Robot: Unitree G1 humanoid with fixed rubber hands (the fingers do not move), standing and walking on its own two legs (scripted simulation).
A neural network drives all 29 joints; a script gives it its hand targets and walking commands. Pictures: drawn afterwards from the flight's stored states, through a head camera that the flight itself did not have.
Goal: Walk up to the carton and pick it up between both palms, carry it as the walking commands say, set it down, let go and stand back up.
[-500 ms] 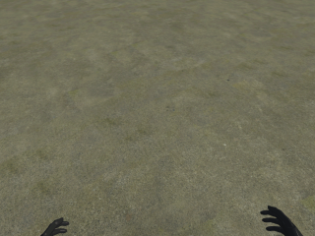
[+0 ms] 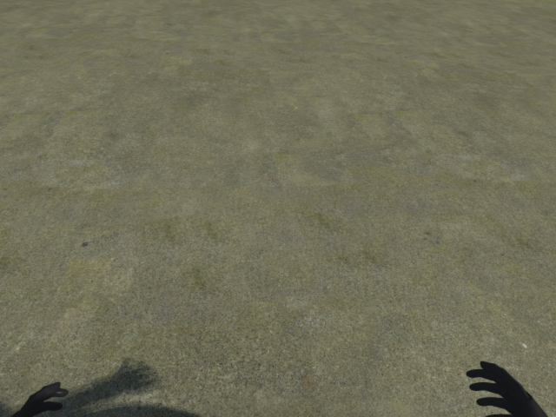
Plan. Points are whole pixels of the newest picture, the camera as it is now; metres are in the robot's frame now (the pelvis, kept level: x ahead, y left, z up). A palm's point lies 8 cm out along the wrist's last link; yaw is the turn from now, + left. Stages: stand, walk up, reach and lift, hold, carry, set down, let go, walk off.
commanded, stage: walk up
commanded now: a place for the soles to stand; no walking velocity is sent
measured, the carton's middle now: out of the picture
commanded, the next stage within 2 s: none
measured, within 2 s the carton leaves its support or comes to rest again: neither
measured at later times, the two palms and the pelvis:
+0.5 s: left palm out of the picture -0.03 +0.43 -0.01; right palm (355, 299) +0.34 -0.12 -0.04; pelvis +0.05 +0.08 +0.01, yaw +29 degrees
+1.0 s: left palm out of the picture +0.00 +0.60 -0.05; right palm (232, 265) +0.44 +0.10 -0.07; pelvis +0.14 +0.28 +0.00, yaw +49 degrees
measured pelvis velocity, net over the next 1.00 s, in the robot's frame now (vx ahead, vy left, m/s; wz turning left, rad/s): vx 0.14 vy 0.28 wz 0.85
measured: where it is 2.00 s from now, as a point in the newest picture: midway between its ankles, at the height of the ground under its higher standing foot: outside the picture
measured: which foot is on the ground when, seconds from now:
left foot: down 0.00-0.24, up 0.26-0.66, down 0.68-1.00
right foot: up 0.00-0.22, down 0.24-0.68, up 0.70-0.98, down 1.00-1.00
